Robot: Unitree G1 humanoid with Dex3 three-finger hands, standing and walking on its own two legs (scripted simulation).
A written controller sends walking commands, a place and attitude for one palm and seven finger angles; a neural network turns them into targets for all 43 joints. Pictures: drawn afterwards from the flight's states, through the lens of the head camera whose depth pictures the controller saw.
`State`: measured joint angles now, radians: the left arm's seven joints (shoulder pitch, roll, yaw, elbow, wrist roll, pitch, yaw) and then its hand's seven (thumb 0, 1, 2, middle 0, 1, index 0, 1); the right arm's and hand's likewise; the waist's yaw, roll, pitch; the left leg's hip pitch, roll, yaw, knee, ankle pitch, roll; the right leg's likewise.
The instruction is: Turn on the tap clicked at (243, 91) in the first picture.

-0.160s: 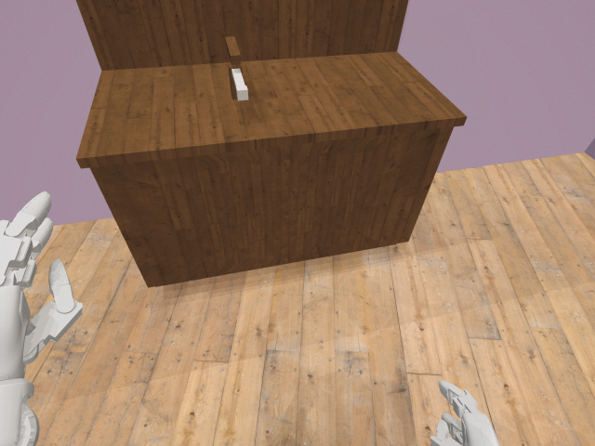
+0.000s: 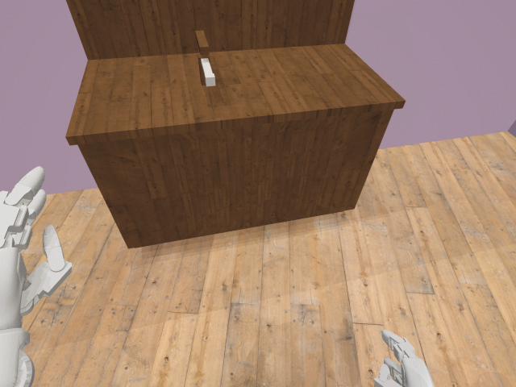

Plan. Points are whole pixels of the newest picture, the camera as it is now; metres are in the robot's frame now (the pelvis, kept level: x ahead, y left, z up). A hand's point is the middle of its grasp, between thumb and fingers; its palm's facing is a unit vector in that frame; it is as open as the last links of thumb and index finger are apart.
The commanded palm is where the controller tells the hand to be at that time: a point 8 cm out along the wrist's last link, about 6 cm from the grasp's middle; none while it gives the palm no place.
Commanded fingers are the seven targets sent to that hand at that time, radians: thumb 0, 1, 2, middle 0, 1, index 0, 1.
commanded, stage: stand and wait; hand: left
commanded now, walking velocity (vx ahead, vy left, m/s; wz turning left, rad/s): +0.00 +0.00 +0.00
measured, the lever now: (210, 79) +0.93 +0.21 +0.02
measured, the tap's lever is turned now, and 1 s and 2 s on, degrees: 0 0 0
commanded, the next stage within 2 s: look at it before walking up in 0.10 s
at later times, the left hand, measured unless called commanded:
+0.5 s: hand (69, 262) +0.22 +0.24 +0.16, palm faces +0.41 -0.84 -0.36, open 7.4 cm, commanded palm +0.17 +0.27 +0.18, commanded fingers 0.00 0.90 0.90 -0.20 -0.30 -0.20 -0.30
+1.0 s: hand (189, 183) +0.34 +0.13 +0.17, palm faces +0.19 -0.84 -0.51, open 7.4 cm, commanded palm +0.29 +0.18 +0.18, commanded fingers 0.00 0.90 0.90 -0.20 -0.30 -0.20 -0.30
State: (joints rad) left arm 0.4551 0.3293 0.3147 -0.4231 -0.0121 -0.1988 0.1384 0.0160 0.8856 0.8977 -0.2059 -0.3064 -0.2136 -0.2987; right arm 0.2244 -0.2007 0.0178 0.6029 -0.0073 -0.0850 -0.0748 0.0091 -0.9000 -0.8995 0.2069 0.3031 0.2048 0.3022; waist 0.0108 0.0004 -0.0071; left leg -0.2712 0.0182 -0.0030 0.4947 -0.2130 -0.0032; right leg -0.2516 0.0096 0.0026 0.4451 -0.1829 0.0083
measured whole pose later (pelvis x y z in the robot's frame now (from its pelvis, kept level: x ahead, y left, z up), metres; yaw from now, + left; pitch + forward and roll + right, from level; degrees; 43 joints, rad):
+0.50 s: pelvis +0.00 +0.00 +0.00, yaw -2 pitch +0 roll -1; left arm 0.47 0.33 0.33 -0.43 -0.01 -0.20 0.15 0.02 0.89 0.90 -0.21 -0.31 -0.21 -0.30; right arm 0.23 -0.20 0.02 0.60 -0.01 -0.08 -0.08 0.01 -0.90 -0.90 0.21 0.30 0.21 0.30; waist 0.03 0.00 -0.03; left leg -0.29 0.03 0.04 0.54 -0.26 0.00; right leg -0.30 0.02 0.04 0.54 -0.27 0.00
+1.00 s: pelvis +0.08 -0.06 +0.00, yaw -10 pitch +2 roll +2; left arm 0.52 0.41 0.39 -0.49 -0.01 -0.26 0.15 0.02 0.88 0.90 -0.21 -0.31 -0.22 -0.30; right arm 0.25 -0.24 -0.03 0.62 -0.01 -0.04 -0.06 0.01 -0.90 -0.90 0.20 0.30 0.20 0.30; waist -0.04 -0.02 0.04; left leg -0.57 0.08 0.07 0.93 -0.28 -0.03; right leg -0.16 0.06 -0.05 0.42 -0.30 -0.11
